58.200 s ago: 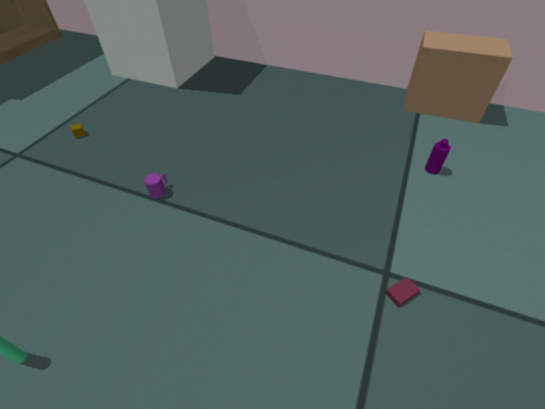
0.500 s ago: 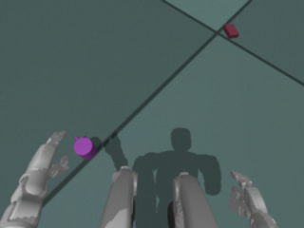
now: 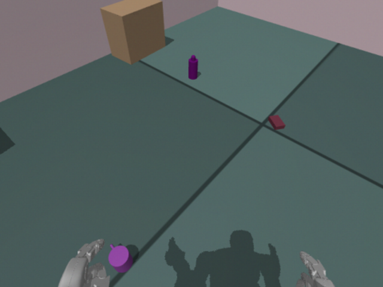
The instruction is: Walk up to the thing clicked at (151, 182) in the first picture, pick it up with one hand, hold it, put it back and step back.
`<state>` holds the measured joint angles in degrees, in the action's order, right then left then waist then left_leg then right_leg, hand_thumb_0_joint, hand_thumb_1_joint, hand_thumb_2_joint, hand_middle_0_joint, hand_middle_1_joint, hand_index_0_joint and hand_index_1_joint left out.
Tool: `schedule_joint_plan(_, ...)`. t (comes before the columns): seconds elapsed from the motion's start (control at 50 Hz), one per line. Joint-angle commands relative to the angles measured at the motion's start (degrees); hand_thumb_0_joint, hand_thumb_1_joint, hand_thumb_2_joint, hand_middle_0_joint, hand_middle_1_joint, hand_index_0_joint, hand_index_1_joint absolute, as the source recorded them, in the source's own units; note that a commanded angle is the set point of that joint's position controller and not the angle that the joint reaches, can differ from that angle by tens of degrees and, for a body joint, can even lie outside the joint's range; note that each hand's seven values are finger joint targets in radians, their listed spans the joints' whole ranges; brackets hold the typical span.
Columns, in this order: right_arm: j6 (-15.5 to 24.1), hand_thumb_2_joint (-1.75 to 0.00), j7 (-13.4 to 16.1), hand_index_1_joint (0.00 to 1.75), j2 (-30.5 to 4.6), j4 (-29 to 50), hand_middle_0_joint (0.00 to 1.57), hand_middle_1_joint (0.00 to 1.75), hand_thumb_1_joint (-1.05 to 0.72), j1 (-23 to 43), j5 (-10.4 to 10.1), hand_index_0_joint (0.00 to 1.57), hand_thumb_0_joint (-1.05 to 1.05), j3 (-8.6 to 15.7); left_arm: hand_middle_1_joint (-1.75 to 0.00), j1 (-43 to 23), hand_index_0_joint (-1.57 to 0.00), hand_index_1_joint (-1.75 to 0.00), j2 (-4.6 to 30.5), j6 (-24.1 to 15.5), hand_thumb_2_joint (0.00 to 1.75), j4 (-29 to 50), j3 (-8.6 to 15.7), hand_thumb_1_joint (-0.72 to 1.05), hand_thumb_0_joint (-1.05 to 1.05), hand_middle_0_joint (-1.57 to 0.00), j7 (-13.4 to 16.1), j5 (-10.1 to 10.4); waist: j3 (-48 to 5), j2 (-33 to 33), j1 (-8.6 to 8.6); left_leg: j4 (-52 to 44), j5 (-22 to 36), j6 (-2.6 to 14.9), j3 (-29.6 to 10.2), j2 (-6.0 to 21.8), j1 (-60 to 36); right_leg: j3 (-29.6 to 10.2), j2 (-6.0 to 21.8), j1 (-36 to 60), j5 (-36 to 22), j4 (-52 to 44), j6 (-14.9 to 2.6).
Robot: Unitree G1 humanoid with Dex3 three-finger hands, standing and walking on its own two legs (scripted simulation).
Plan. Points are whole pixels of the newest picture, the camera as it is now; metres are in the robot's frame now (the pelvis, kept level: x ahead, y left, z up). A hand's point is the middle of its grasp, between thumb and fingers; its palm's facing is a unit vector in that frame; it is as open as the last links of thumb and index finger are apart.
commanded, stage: home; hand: left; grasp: from above
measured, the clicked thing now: (119, 256) +0.39 +0.33 -0.65
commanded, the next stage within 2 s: none
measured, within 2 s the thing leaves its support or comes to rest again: neither
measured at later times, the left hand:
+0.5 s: hand out of the picture +0.16 +0.18 -0.04, palm faces +0.06 -0.98 -0.20, open 7.4 cm
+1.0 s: hand out of the picture +0.16 +0.18 -0.04, palm faces +0.05 -0.98 -0.20, open 7.4 cm
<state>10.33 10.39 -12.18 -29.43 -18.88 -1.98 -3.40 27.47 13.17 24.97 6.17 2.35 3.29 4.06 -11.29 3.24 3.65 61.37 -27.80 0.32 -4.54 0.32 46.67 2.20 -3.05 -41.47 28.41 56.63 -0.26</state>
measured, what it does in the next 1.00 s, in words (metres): stands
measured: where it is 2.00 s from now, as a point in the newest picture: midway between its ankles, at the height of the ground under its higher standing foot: outside the picture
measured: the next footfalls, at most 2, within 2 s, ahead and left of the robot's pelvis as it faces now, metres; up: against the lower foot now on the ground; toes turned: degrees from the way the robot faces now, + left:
none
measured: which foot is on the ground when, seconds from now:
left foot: down 0.00-1.00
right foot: down 0.00-1.00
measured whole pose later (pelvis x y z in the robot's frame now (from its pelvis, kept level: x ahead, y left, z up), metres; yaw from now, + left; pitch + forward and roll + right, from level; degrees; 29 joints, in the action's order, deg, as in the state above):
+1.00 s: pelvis +0.00 +0.00 +0.01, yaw +0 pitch +9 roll -3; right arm 13.4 10.2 -12.9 -30.3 -17.8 -0.7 -2.6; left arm 28.7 13.0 24.9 6.4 1.4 1.0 3.0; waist -9.5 2.8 2.0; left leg 58.0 -26.8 0.1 -4.1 -0.1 40.4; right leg 1.7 -2.5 -35.8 27.9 54.3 -0.4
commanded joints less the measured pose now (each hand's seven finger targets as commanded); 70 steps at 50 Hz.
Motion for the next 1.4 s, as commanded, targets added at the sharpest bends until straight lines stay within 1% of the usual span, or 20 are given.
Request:
schedule_joint_plan(0.0, 4.00, -0.90, 1.06, 0.30, -6.22, 9.20, 0.20, 0.30, -0.90, 4.28, 0.67, 0.20, 0.00, 3.08, -0.30, 1.34, -0.20, -0.30, 5.23, -1.50, 0.90, 11.81, 2.88, 0.90, 0.00, -0.20, -0.30, -0.54, -3.26, 0.24, -1.02, -11.70, 12.48, 1.00, 1.06, -0.49, -10.98, 0.98, 0.26, 5.15, -12.42, -11.26, -0.47)
schedule_joint_plan(0.08, 4.76, -0.90, 1.02, 0.30, -6.78, 9.59, 0.20, 0.30, -0.90, 4.81, 0.94, 0.20, 0.00, 3.49, -0.30, 1.02, -0.20, -0.30, 5.01, -1.32, 0.90, 11.89, 2.50, 0.90, 0.00, -0.20, -1.08, -0.88, -1.11, -0.50, -0.50, -12.88, 10.82, 1.04, 1.28, -0.55, -11.64, 0.88, 0.33, 4.92, -10.46, -12.44, -0.36)
schedule_joint_plan(0.14, 5.31, -0.90, 1.03, 0.30, -7.09, 9.45, 0.20, 0.30, -0.90, 4.85, 1.06, 0.20, 0.00, 3.62, -0.30, 0.13, -0.20, -0.30, 5.28, -1.55, 0.90, 11.28, 2.58, 0.90, 0.00, -0.20, -1.49, -1.13, -1.09, -2.34, -0.36, -12.22, 12.49, 1.17, 1.25, -0.49, -12.45, 0.77, 0.63, 5.25, -12.38, -12.40, -0.02)
schedule_joint_plan(0.26, 6.10, -0.90, 0.75, 0.30, -7.33, 9.23, 0.20, 0.30, -0.90, 5.42, 1.38, 0.20, 0.00, 3.72, -0.30, -0.71, -0.20, -0.30, 5.50, -2.18, 0.90, 11.70, 2.67, 0.90, 0.00, -0.20, -2.12, -1.21, -1.13, -0.77, -0.85, -12.55, 11.97, 0.88, 1.31, -0.62, -13.33, 0.53, 0.87, 5.71, -11.72, -12.23, -0.04)
schedule_joint_plan(0.36, 6.32, -0.90, 0.64, 0.30, -7.41, 8.58, 0.20, 0.30, -0.90, 5.22, 1.48, 0.20, 0.00, 3.75, -0.30, -0.69, -0.20, -0.30, 5.63, -2.55, 0.90, 12.05, 2.51, 0.90, 0.00, -0.20, -2.11, -1.19, -3.17, -0.09, -0.95, -12.24, 15.85, 0.74, 1.12, -0.67, -14.56, 0.59, 0.84, 7.02, -15.14, -11.20, -0.21)
schedule_joint_plan(0.6, 6.28, -0.90, 0.64, 0.30, -7.47, 8.62, 0.20, 0.30, -0.90, 6.06, 1.51, 0.20, 0.00, 3.70, -0.30, 0.08, -0.20, -0.30, 5.73, -2.81, 0.90, 11.09, 2.89, 0.90, 0.00, -0.20, -1.90, -1.11, -1.15, -1.24, -1.63, -12.80, 11.36, 0.99, 1.56, -0.70, -13.23, 0.33, 0.99, 6.52, -11.42, -12.56, 0.02)
schedule_joint_plan(0.62, 6.40, -0.90, 0.65, 0.30, -7.45, 8.54, 0.20, 0.30, -0.90, 5.81, 1.52, 0.20, 0.00, 3.79, -0.30, -0.19, -0.20, -0.30, 5.42, -2.79, 0.90, 10.74, 2.50, 0.90, 0.00, -0.20, -1.99, -1.22, -2.22, -0.44, -1.14, -12.76, 12.10, 0.90, 1.37, -0.66, -13.87, 0.24, 0.92, 6.35, -11.95, -12.04, -0.16)
schedule_joint_plan(0.7, 6.30, -0.90, 0.61, 0.30, -7.41, 8.61, 0.20, 0.30, -0.90, 5.61, 1.55, 0.20, 0.00, 3.91, -0.30, 0.43, -0.20, -0.30, 5.68, -2.77, 0.90, 10.92, 2.80, 0.90, 0.00, -0.20, -1.93, -1.21, -2.57, -0.32, -1.62, -12.93, 12.45, 0.76, 1.19, -0.58, -13.87, 0.36, 0.85, 6.65, -12.05, -11.71, -0.23)
schedule_joint_plan(0.72, 6.31, -0.90, 0.59, 0.30, -7.64, 8.72, 0.20, 0.30, -0.90, 5.70, 1.46, 0.20, 0.00, 3.97, -0.30, -0.78, -0.20, -0.30, 5.71, -2.90, 0.90, 11.22, 2.46, 0.90, 0.00, -0.20, -1.96, -1.18, -2.28, -0.86, -1.08, -13.18, 11.93, 0.85, 1.14, -0.52, -13.84, 0.42, 0.79, 6.31, -11.54, -11.81, -0.17)
schedule_joint_plan(0.9, 6.56, -0.90, 0.58, 0.30, -7.75, 8.66, 0.20, 0.30, -0.90, 5.93, 1.45, 0.20, 0.00, 4.01, -0.30, -1.05, -0.20, -0.30, 6.24, -3.10, 0.90, 11.74, 3.07, 0.90, 0.00, -0.20, -2.02, -1.09, -0.50, -0.12, -1.66, -13.86, 7.97, 0.79, 1.17, -0.43, -12.27, 0.35, 0.84, 5.59, -7.95, -12.27, -0.23)
schedule_joint_plan(0.94, 6.55, -0.90, 0.63, 0.30, -7.57, 8.79, 0.20, 0.30, -0.90, 6.20, 1.38, 0.20, 0.00, 3.86, -0.30, -0.32, -0.20, -0.30, 5.52, -2.68, 0.90, 10.57, 2.15, 0.90, 0.00, -0.20, -1.97, -1.20, 0.11, -1.43, -1.49, -13.42, 7.78, 0.92, 1.48, -0.59, -11.96, 0.25, 0.94, 5.32, -7.71, -12.93, -0.11)
schedule_joint_plan(0.98, 6.54, -0.90, 0.60, 0.30, -7.81, 9.26, 0.20, 0.30, -0.90, 6.26, 1.31, 0.20, 0.00, 3.99, -0.30, -1.20, -0.20, -0.30, 6.77, -2.92, 0.90, 12.04, 3.34, 0.90, 0.00, -0.20, -2.03, -0.90, 0.08, -1.58, -1.43, -13.37, 6.20, 1.07, 1.69, -0.80, -11.51, -0.10, 1.09, 5.34, -6.50, -13.35, 0.08)
schedule_joint_plan(1.02, 6.60, -0.90, 0.55, 0.30, -8.20, 8.78, 0.20, 0.30, -0.90, 5.97, 1.34, 0.20, 0.00, 4.19, -0.30, -1.24, -0.20, -0.30, 6.86, -2.90, 0.90, 12.22, 2.93, 0.90, 0.00, -0.20, -1.96, -1.13, -0.14, 0.16, -1.32, -14.28, 5.09, 0.90, 1.39, -0.61, -11.91, 0.09, 0.93, 4.99, -5.50, -12.71, -0.22)
schedule_joint_plan(1.06, 6.57, -0.90, 0.56, 0.30, -7.68, 8.96, 0.20, 0.30, -0.90, 6.07, 1.20, 0.20, 0.00, 3.90, -0.30, -0.49, -0.20, -0.30, 5.52, -2.94, 0.90, 11.95, 1.99, 0.90, 0.00, -0.20, -1.99, -1.02, -0.47, -0.33, -1.46, -14.43, 6.58, 0.74, 0.68, -0.25, -12.45, 0.47, 0.80, 4.94, -6.70, -11.97, -0.34)
schedule_joint_plan(1.12, 6.62, -0.90, 0.61, 0.30, -7.90, 8.99, 0.20, 0.30, -0.90, 5.80, 1.31, 0.20, 0.00, 4.11, -0.30, 0.37, -0.20, -0.30, 6.04, -2.95, 0.90, 11.76, 2.68, 0.90, 0.00, -0.20, -1.87, -0.72, -2.12, -1.14, -1.50, -12.92, 10.79, 0.86, 1.16, -0.43, -12.90, 0.47, 0.76, 6.04, -10.22, -11.66, -0.24)
schedule_joint_plan(1.22, 6.51, -0.90, 0.66, 0.30, -8.38, 8.98, 0.20, 0.30, -0.90, 5.75, 1.42, 0.20, 0.00, 4.49, -0.30, -0.73, -0.20, -0.30, 6.37, -3.27, 0.90, 11.84, 2.76, 0.90, 0.00, -0.20, -1.88, -0.80, -0.49, -1.10, -1.17, -13.40, 8.18, 0.88, 1.06, -0.49, -12.23, 0.18, 0.80, 5.06, -8.07, -11.94, -0.15)
schedule_joint_plan(1.26, 6.37, -0.90, 0.58, 0.30, -7.59, 8.92, 0.20, 0.30, -0.90, 5.88, 1.31, 0.20, 0.00, 3.98, -0.30, -0.02, -0.20, -0.30, 5.75, -3.26, 0.90, 11.83, 2.22, 0.90, 0.00, -0.20, -1.95, -0.72, -0.72, -1.14, -1.26, -12.89, 8.96, 0.94, 1.41, -0.63, -12.26, 0.17, 0.94, 5.39, -8.82, -12.39, -0.08)
schedule_joint_plan(1.28, 6.37, -0.90, 0.66, 0.30, -8.20, 9.11, 0.20, 0.30, -0.90, 5.65, 1.30, 0.20, 0.00, 4.48, -0.30, 0.40, -0.20, -0.30, 6.61, -3.28, 0.90, 12.16, 3.39, 0.90, 0.00, -0.20, -1.80, -0.73, -1.83, -1.34, -1.46, -12.64, 10.13, 0.93, 1.49, -0.57, -12.90, 0.03, 0.90, 5.93, -9.72, -12.08, -0.11)
schedule_joint_plan(1.32, 6.22, -0.90, 0.65, 0.30, -8.13, 8.89, 0.20, 0.30, -0.90, 5.22, 1.45, 0.20, 0.00, 4.63, -0.30, 0.72, -0.20, -0.30, 6.96, -3.43, 0.90, 12.72, 3.17, 0.90, 0.00, -0.20, -1.86, -0.84, -4.24, -1.14, -1.35, -11.56, 14.27, 0.97, 1.59, -0.65, -13.88, -0.10, 0.96, 7.14, -14.00, -11.34, -0.01)
schedule_joint_plan(1.38, 5.99, -0.90, 0.54, 0.30, -8.08, 8.85, 0.20, 0.30, -0.90, 5.20, 1.45, 0.20, 0.00, 4.46, -0.30, 0.59, -0.20, -0.30, 5.97, -3.29, 0.90, 12.14, 2.18, 0.90, 0.00, -0.20, -1.73, -0.99, -1.80, -0.80, -1.11, -12.01, 14.22, 0.85, 1.46, -0.54, -13.57, 0.11, 0.91, 6.19, -13.84, -11.08, -0.14)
